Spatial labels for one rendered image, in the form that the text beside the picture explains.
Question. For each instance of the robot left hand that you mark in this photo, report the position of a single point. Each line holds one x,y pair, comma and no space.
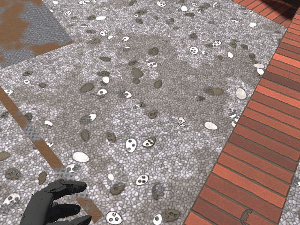
41,210

